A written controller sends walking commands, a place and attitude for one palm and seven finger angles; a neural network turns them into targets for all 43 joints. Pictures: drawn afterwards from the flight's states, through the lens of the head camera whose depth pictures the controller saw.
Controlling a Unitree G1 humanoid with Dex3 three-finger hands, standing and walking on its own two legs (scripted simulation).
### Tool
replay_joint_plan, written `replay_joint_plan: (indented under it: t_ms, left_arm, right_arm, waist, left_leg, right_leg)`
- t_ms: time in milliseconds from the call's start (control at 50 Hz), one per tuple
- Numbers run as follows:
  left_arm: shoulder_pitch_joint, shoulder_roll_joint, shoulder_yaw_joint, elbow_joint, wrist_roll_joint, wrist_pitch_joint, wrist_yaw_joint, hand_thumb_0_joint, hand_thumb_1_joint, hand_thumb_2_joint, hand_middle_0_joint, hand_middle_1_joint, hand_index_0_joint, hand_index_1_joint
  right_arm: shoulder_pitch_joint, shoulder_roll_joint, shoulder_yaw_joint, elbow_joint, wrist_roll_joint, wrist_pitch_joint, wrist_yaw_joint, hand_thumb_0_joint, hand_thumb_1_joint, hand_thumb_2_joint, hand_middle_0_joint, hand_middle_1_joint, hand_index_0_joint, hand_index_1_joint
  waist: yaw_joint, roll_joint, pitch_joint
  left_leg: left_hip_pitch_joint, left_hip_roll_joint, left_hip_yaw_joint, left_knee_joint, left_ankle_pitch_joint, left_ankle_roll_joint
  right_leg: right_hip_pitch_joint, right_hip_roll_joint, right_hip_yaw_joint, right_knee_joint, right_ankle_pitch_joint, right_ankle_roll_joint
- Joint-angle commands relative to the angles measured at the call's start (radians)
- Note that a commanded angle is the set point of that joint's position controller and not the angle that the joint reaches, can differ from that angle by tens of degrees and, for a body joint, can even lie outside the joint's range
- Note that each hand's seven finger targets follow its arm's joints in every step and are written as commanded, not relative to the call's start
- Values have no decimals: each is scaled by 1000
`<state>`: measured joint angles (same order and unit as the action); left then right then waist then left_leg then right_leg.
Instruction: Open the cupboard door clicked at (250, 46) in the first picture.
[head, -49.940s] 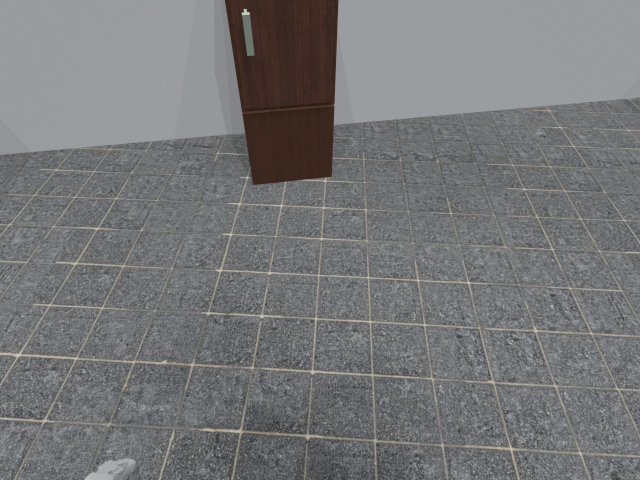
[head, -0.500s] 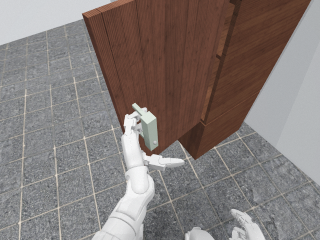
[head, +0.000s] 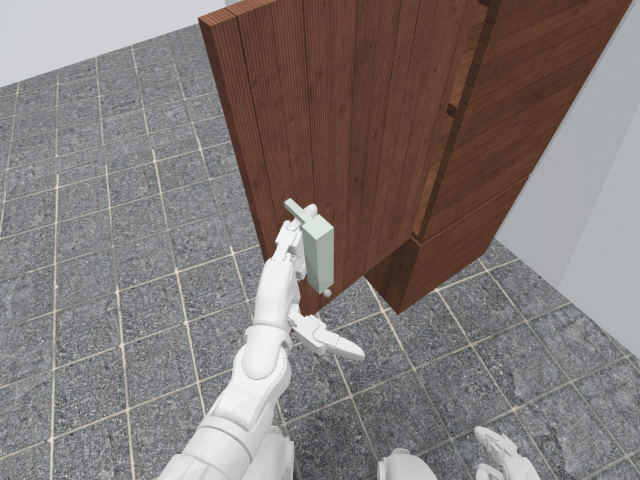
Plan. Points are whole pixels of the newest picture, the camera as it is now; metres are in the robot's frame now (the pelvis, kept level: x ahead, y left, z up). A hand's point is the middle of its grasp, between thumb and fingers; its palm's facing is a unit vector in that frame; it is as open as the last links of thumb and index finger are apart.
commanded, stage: slide the hand sideways off the handle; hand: left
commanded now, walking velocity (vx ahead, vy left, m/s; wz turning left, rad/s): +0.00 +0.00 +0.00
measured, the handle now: (307, 246) +0.40 +0.03 +0.04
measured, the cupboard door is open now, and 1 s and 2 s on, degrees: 96 96 96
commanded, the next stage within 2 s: draw the hand back to the body in 0.90 s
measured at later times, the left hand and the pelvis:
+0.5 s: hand (299, 325) +0.29 +0.04 +0.05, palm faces -0.09 -1.00 +0.02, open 16.3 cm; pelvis +0.03 -0.01 +0.00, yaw +0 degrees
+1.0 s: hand (264, 370) +0.24 +0.07 +0.04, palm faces -0.10 -0.99 +0.00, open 16.3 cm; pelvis +0.02 -0.02 -0.02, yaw +0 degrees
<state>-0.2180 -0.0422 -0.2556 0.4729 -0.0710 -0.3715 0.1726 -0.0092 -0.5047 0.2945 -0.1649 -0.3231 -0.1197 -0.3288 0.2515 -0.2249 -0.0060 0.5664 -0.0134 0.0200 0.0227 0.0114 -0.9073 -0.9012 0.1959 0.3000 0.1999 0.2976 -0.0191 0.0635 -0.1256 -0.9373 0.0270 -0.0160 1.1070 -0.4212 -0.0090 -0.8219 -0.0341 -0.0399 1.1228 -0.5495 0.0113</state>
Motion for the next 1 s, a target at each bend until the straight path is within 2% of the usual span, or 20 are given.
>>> replay_joint_plan:
  t_ms: [0,20,40,60,140,200,220,280,300,340,400,480,540,580,620,680,760,840,920,980]
  left_arm:
    - [-163,-118,-55,-269,76,-88,22,0,-500,300,-150,-300,-150,-300]
    - [-145,-104,-53,-278,101,-102,30,0,-500,300,-150,-300,-150,-300]
    - [-109,-75,-35,-294,120,-115,36,0,-500,300,-150,-300,-150,-300]
    - [-86,-74,-41,-326,132,-127,38,0,-500,300,-150,-300,-150,-300]
    - [9,-41,-40,-394,147,-122,24,0,-500,300,-150,-300,-150,-300]
    - [65,-39,-47,-454,129,-98,12,0,-500,300,-150,-300,-150,-300]
    - [93,-22,-31,-461,119,-89,9,0,-500,300,-150,-300,-150,-300]
    - [167,-15,-28,-542,94,-85,-4,0,-500,300,-150,-300,-150,-300]
    - [153,-18,-40,-576,90,-88,-11,0,-500,300,-150,-300,-150,-300]
    - [180,13,-19,-597,85,-95,-22,0,-500,300,-150,-300,-150,-300]
    - [233,26,-16,-598,86,-105,-52,0,-500,300,-150,-300,-150,-300]
    - [364,51,-1,-613,74,-88,-105,0,-500,300,-150,-300,-150,-300]
    - [409,79,19,-672,59,-71,-135,0,-500,300,-150,-300,-150,-300]
    - [479,96,45,-733,39,-75,-149,0,-500,300,-150,-300,-150,-300]
    - [508,110,59,-767,25,-83,-157,0,-500,300,-150,-300,-150,-300]
    - [547,141,96,-763,13,-101,-173,0,-500,300,-150,-300,-150,-300]
    - [535,153,95,-783,6,-127,-207,0,-500,300,-150,-300,-150,-300]
    - [639,199,156,-800,-35,-121,-252,0,-500,300,-150,-300,-150,-300]
    - [598,189,139,-845,-53,-106,-268,0,-500,300,-150,-300,-150,-300]
    - [591,181,131,-825,-51,-101,-261,0,-500,300,-150,-300,-150,-300]
  right_arm:
    - [-22,-90,-45,-167,-11,-43,21,0,-900,-900,200,300,200,300]
    - [-22,-89,-48,-171,-15,-40,28,0,-900,-900,200,300,200,300]
    - [-24,-94,-52,-179,-19,-37,33,0,-900,-900,200,300,200,300]
    - [-33,-90,-52,-189,-21,-34,38,0,-900,-900,200,300,200,300]
    - [-43,-91,-51,-221,-16,-16,42,0,-900,-900,200,300,200,300]
    - [-54,-85,-47,-241,-9,-6,34,0,-900,-900,200,300,200,300]
    - [-57,-86,-44,-244,-8,-3,27,0,-900,-900,200,300,200,300]
    - [-61,-79,-41,-260,-2,-8,15,0,-900,-900,200,300,200,300]
    - [-65,-78,-38,-261,-2,-11,10,0,-900,-900,200,300,200,300]
    - [-61,-79,-35,-260,-4,-18,0,0,-900,-900,200,300,200,300]
    - [-63,-75,-33,-257,-5,-28,-6,0,-900,-900,200,300,200,300]
    - [-60,-74,-33,-275,-1,-29,-6,0,-900,-900,200,300,200,300]
    - [-54,-76,-34,-293,1,-30,-11,0,-900,-900,200,300,200,300]
    - [-56,-70,-37,-304,2,-34,-13,0,-900,-900,200,300,200,300]
    - [-53,-67,-34,-308,2,-40,-16,0,-900,-900,200,300,200,300]
    - [-56,-70,-33,-303,0,-49,-23,0,-900,-900,200,300,200,300]
    - [-62,-75,-36,-300,-1,-68,-28,0,-900,-900,200,300,200,300]
    - [-56,-81,-41,-307,4,-79,-38,0,-900,-900,200,300,200,300]
    - [-57,-84,-38,-311,9,-92,-46,0,-900,-900,200,300,200,300]
    - [-55,-84,-38,-305,7,-105,-50,0,-900,-900,200,300,200,300]
  waist:
    - [-41,-151,-307]
    - [-38,-145,-295]
    - [-23,-143,-321]
    - [-17,-112,-326]
    - [-2,-82,-320]
    - [-7,-80,-300]
    - [-3,-109,-290]
    - [2,-132,-303]
    - [-11,-125,-306]
    - [-13,-148,-293]
    - [-17,-140,-276]
    - [2,-102,-262]
    - [2,-114,-290]
    - [15,-108,-316]
    - [9,-106,-301]
    - [-3,-128,-247]
    - [-17,-99,-232]
    - [8,-115,-282]
    - [-10,-93,-267]
    - [-17,-118,-231]
  left_leg:
    - [318,-21,-22,-136,115,25]
    - [300,-20,-19,-127,119,25]
    - [295,-20,-20,-117,140,25]
    - [299,-19,-14,-114,139,22]
    - [298,-18,-9,-119,133,20]
    - [310,-17,-4,-126,133,21]
    - [302,-17,-2,-129,129,23]
    - [314,-16,-3,-128,162,24]
    - [313,-17,-2,-120,168,26]
    - [295,-19,-2,-107,171,28]
    - [280,-23,-4,-91,168,28]
    - [278,-27,3,-90,187,25]
    - [277,-29,2,-81,218,27]
    - [286,-31,8,-75,251,26]
    - [276,-33,7,-66,256,26]
    - [227,-34,4,-48,216,27]
    - [195,-35,1,-22,171,29]
    - [175,-37,5,-10,172,28]
    - [171,-36,5,-8,146,29]
    - [147,-33,-3,0,114,30]
  right_leg:
    - [-5,45,-39,-167,215,-43]
    - [-7,44,-35,-160,219,-45]
    - [2,45,-31,-146,232,-49]
    - [-4,44,-29,-139,231,-51]
    - [12,47,-24,-136,229,-57]
    - [23,48,-23,-150,244,-51]
    - [37,49,-21,-158,246,-50]
    - [66,50,-22,-154,282,-46]
    - [66,48,-19,-153,297,-43]
    - [70,47,-15,-151,309,-39]
    - [52,45,-13,-143,318,-37]
    - [64,44,-10,-138,346,-39]
    - [95,44,-6,-132,389,-38]
    - [121,42,-3,-126,439,-36]
    - [119,42,-2,-124,460,-32]
    - [95,43,4,-124,441,-26]
    - [48,42,12,-114,377,-27]
    - [97,37,35,-119,406,-20]
    - [66,36,30,-121,359,-16]
    - [30,38,27,-123,295,-17]
